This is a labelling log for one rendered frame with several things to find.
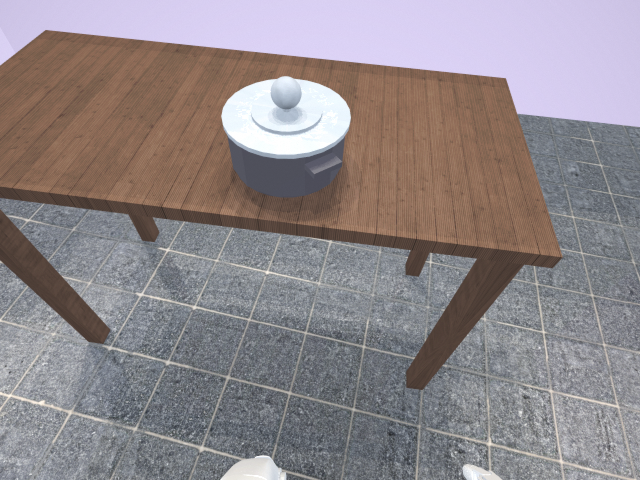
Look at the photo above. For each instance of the pot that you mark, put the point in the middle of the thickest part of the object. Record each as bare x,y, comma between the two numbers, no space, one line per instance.
287,177

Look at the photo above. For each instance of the lid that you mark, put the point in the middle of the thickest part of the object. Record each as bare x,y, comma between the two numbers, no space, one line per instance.
317,123

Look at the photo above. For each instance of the table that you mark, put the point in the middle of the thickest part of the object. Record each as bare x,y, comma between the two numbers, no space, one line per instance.
433,162

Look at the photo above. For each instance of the robot left thigh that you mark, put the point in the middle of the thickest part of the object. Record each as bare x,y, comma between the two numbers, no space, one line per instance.
254,469

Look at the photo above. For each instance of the knob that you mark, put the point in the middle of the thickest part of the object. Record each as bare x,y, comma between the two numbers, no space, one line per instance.
286,92

